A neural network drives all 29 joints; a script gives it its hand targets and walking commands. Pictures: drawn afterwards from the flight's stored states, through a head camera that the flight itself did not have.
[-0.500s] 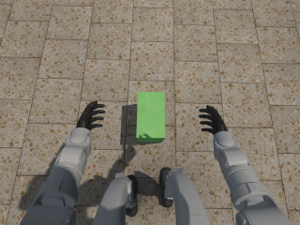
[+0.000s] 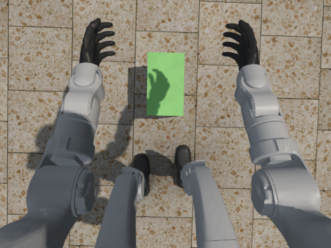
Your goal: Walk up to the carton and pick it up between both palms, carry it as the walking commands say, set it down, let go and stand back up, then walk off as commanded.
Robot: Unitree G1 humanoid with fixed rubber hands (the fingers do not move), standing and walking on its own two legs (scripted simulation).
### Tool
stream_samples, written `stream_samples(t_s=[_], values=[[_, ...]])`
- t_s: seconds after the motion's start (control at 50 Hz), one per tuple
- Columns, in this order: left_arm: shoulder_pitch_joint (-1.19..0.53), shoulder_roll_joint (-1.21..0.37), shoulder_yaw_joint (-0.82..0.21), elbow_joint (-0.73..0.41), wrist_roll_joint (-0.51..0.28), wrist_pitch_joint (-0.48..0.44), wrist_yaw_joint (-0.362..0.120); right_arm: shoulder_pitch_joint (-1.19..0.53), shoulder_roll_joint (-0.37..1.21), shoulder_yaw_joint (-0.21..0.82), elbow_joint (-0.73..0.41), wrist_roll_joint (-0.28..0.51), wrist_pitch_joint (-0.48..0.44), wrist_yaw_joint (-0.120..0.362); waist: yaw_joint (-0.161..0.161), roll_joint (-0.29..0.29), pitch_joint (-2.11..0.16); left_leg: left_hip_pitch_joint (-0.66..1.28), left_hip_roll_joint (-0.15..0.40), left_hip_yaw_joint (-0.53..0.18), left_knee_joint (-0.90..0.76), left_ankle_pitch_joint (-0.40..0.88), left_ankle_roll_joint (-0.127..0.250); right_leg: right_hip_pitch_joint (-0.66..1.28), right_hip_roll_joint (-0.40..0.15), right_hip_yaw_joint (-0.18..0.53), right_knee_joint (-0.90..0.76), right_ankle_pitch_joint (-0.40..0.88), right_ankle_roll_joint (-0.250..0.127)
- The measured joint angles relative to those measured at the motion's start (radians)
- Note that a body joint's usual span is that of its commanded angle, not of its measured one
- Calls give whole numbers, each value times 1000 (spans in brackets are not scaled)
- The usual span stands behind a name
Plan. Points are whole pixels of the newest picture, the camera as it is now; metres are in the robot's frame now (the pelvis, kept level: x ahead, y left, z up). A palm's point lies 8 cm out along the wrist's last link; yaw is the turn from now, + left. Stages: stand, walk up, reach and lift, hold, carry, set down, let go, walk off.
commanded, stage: reach and lift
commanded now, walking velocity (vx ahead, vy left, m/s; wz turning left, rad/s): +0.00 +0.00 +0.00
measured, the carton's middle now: (165, 87) +0.49 -0.03 -0.58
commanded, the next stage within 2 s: none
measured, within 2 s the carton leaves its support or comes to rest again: neither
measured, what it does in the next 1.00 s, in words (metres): lowers itself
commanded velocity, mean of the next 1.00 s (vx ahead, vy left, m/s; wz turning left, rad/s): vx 0.00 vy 0.00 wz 0.00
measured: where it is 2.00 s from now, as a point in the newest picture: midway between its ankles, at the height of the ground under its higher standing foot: (163, 178)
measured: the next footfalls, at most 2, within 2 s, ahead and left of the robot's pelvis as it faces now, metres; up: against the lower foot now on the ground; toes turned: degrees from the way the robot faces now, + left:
none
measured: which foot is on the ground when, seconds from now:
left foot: down 0.00-1.00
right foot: down 0.00-1.00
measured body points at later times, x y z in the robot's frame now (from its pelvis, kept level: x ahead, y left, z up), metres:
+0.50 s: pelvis -0.04 +0.01 -0.05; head +0.34 +0.00 +0.18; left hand +0.51 +0.14 -0.22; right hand +0.50 -0.16 -0.22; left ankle +0.06 +0.11 -0.64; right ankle +0.08 -0.09 -0.64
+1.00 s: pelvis -0.07 +0.00 -0.22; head +0.32 -0.02 +0.00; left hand +0.52 +0.13 -0.39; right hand +0.50 -0.18 -0.40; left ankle +0.06 +0.11 -0.64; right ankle +0.08 -0.09 -0.64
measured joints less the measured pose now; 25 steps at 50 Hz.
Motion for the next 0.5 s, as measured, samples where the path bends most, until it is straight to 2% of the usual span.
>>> stream_samples(t_s=[0.16,0.22,0.26,0.3,0.44,0.5], values=[[-136,17,39,5,0,-2,0,-153,0,-51,2,0,0,-1,0,0,130,-30,0,0,10,2,0,-27,0,0,4,7,0],[-187,36,39,-17,0,-3,3,-210,0,-56,-10,0,-1,-3,0,-3,272,14,0,-1,21,0,0,15,0,1,16,11,0],[-226,49,39,-77,-4,-4,15,-246,1,-58,-59,0,0,-11,0,-6,409,63,0,-3,35,-3,0,58,0,1,39,23,0],[-227,48,39,-112,-14,5,28,-245,2,-58,-75,0,12,-18,0,-6,416,25,-2,-7,61,-8,0,25,-1,1,61,18,1],[-234,48,24,-117,-47,66,64,-256,2,-64,-76,0,51,-36,0,-7,401,-51,-11,-16,213,-53,3,-34,-9,2,196,-48,9],[-267,48,21,-96,-47,68,64,-299,2,-78,-16,0,38,-36,0,-7,381,-103,-11,-18,303,-77,3,-83,-9,2,280,-74,12]])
